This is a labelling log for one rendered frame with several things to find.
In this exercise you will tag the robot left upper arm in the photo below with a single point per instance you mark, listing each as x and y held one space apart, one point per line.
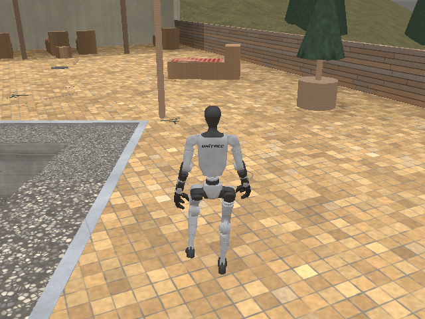
188 152

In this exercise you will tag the robot left hand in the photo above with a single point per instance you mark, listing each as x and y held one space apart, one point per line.
178 200

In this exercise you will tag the robot left thigh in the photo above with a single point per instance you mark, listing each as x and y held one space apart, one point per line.
196 195

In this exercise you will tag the robot right hand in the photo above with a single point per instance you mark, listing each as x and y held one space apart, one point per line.
242 189

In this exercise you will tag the right robot forearm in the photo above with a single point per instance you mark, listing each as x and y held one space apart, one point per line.
243 176

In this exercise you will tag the robot left foot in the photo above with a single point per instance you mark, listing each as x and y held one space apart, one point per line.
190 252

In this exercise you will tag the left robot forearm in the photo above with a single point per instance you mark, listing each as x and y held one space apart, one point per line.
181 180

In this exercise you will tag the robot right upper arm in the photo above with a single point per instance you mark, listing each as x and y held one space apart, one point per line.
236 151

